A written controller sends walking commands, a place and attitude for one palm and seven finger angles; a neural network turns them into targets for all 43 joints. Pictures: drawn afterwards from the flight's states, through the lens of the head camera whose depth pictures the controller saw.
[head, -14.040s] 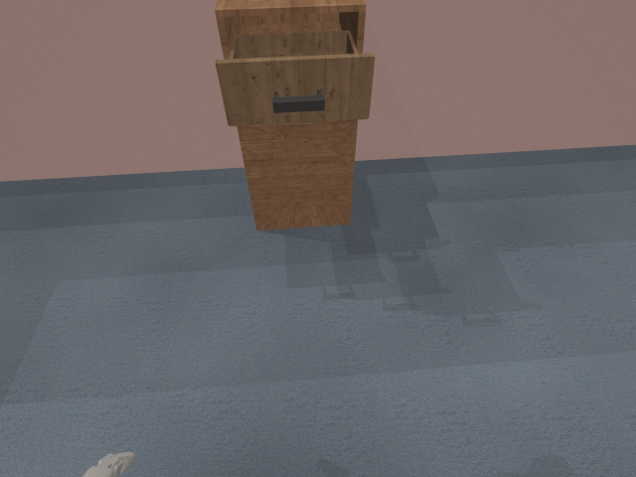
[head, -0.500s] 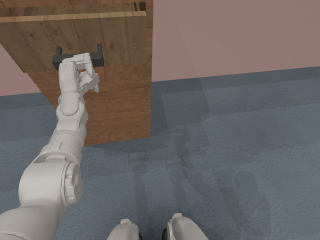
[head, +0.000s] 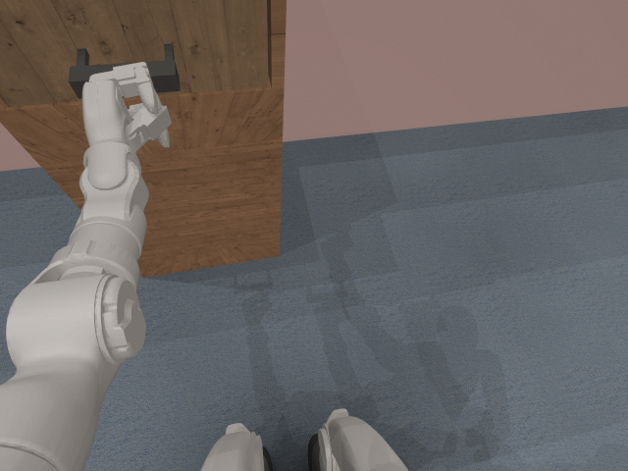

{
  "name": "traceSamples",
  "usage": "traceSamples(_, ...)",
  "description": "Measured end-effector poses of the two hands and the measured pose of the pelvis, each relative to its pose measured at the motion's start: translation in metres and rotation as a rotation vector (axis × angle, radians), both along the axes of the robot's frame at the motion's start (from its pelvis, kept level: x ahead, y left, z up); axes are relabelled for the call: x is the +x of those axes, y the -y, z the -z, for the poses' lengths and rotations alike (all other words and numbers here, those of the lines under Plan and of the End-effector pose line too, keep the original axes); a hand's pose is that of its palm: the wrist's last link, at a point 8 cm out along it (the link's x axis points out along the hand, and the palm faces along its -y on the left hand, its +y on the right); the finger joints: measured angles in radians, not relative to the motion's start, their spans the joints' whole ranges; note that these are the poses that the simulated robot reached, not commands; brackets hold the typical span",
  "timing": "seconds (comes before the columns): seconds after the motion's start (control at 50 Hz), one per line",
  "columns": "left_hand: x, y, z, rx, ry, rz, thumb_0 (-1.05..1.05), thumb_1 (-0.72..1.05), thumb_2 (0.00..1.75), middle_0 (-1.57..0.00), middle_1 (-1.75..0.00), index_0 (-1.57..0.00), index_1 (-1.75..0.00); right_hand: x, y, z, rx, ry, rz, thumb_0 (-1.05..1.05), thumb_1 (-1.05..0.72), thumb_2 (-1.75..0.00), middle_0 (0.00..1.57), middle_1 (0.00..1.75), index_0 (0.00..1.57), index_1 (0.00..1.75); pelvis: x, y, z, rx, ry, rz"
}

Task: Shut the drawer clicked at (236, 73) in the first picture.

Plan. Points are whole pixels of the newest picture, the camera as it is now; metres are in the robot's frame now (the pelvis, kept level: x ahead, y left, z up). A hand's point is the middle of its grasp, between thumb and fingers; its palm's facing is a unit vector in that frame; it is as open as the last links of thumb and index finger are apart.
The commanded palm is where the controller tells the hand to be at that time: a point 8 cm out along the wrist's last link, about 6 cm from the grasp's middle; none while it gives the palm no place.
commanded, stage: push the drawer shut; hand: left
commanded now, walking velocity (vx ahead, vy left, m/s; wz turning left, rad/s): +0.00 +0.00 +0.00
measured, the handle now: (126, 66) +0.62 +0.17 +0.08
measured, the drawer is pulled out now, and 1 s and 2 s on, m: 0.00 0.00 0.00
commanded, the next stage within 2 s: pull the fist back off the drawer in 0.54 s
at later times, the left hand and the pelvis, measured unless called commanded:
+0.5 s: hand (154, 107) +0.55 +0.13 +0.08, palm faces +0.09 -1.00 -0.03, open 3.1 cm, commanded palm +0.58 +0.16 +0.08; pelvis -0.03 +0.00 -0.01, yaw +0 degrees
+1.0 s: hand (153, 107) +0.55 +0.13 +0.08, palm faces +0.09 -1.00 -0.02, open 3.1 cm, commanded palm +0.54 +0.15 +0.08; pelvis -0.04 +0.01 -0.02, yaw +1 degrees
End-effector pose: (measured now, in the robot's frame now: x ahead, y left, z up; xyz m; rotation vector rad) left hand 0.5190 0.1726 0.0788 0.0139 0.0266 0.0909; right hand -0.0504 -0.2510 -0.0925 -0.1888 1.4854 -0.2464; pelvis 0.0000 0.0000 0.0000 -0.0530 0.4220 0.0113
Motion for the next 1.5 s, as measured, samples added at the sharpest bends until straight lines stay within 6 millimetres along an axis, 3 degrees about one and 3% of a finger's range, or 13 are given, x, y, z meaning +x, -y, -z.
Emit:
traceSamples(0.22,0.002,-0.004,0.000,0.009,0.005,-0.011,-0.04,0.74,0.99,-1.40,-1.60,-1.40,-1.60,-0.008,0.002,0.002,-0.026,0.004,-0.026,0.00,-0.91,-0.90,0.20,0.29,0.20,0.30,-0.014,-0.001,0.007,-0.017,-0.015,-0.024)
traceSamples(0.62,0.004,-0.010,-0.009,0.017,-0.010,0.004,0.06,0.67,0.99,-1.40,-1.60,-1.40,-1.60,-0.064,-0.012,-0.004,-0.058,-0.017,0.008,0.00,-0.91,-0.90,0.20,0.29,0.20,0.30,-0.039,-0.009,0.014,-0.032,-0.031,-0.017)
traceSamples(0.78,0.005,-0.011,-0.007,0.012,-0.010,0.004,0.05,0.65,1.01,-1.40,-1.60,-1.40,-1.60,-0.070,-0.017,-0.005,-0.056,-0.027,-0.004,0.00,-0.91,-0.90,0.20,0.30,0.21,0.30,-0.042,-0.012,0.016,-0.034,-0.040,-0.017)
traceSamples(1.12,0.002,-0.005,-0.004,0.007,0.015,-0.006,0.03,0.72,0.98,-1.40,-1.60,-1.40,-1.60,-0.045,-0.014,0.002,-0.026,-0.014,-0.038,0.00,-0.91,-0.90,0.20,0.29,0.21,0.30,-0.034,-0.014,0.017,-0.038,-0.036,-0.027)
traceSamples(1.5,-0.003,0.006,-0.005,0.004,0.013,-0.019,0.01,0.88,0.92,-1.40,-1.60,-1.40,-1.60,0.026,0.001,0.004,0.039,0.057,-0.016,0.00,-0.91,-0.90,0.20,0.29,0.20,0.30,0.008,0.003,-0.004,0.006,0.014,0.009)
